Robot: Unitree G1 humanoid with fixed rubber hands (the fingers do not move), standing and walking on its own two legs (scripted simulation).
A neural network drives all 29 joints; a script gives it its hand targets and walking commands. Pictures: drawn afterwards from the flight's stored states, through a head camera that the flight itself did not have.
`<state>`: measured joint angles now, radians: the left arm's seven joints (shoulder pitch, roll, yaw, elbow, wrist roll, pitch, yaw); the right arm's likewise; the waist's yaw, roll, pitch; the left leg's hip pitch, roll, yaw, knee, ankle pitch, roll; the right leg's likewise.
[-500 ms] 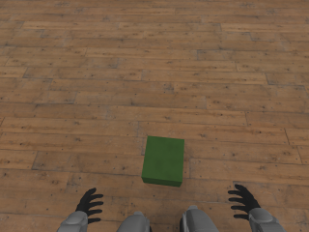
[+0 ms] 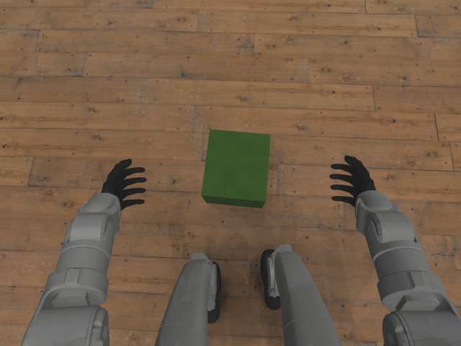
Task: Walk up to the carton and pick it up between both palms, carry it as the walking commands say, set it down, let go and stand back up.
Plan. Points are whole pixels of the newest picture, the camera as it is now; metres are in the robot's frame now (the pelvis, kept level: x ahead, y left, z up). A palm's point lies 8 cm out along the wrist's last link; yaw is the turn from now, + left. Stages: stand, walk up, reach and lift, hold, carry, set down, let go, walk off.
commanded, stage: reach and lift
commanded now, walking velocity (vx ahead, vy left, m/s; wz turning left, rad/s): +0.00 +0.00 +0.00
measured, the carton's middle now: (236, 170) +0.53 +0.00 -0.60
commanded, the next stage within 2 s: none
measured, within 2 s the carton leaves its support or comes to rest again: neither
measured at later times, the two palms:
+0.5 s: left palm (138, 129) +0.50 +0.20 -0.13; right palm (343, 134) +0.47 -0.21 -0.13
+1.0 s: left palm (150, 129) +0.53 +0.20 -0.21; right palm (328, 131) +0.51 -0.21 -0.21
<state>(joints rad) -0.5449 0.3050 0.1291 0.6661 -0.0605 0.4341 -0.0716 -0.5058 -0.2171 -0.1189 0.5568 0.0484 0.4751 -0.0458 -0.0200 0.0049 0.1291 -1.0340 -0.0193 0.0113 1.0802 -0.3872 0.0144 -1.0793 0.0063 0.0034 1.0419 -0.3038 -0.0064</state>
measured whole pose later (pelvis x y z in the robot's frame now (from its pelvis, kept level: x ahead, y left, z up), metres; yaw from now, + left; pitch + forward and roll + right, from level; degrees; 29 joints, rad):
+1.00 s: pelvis -0.01 +0.02 -0.05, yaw +1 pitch +31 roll -2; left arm -1.34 0.41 0.16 0.69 -0.10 0.30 0.02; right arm -1.25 -0.34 -0.36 0.60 0.10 0.29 -0.08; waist -0.04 0.03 0.52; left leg -1.41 -0.06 -0.04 1.29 -0.41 0.03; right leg -1.43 0.01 0.02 1.20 -0.32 0.04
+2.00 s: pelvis -0.03 +0.00 -0.31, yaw +1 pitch +33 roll -2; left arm -1.56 0.47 0.02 1.06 -0.23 0.16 0.06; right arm -1.45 -0.35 -0.21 0.95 0.20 0.15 -0.15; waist -0.06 -0.01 0.53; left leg -2.16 -0.08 -0.01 2.23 -0.65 0.00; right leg -2.20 0.03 0.00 2.15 -0.53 0.04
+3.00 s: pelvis -0.03 +0.00 -0.34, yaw +1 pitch +33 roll -3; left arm -1.62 0.41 -0.08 1.21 -0.23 0.08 0.07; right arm -1.61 -0.33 -0.17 1.26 0.25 0.04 -0.11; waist -0.05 -0.03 0.52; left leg -2.24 -0.01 0.01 2.32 -0.65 0.04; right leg -2.27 -0.02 -0.04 2.23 -0.53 0.00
